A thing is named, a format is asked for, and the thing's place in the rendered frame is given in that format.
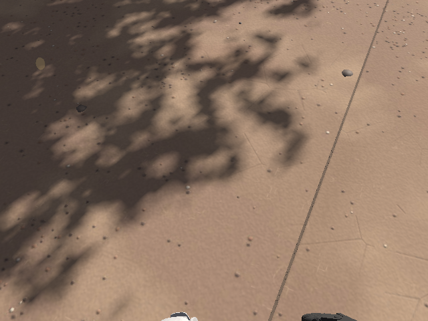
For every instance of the robot left shin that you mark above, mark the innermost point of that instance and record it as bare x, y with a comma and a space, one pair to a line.
180, 314

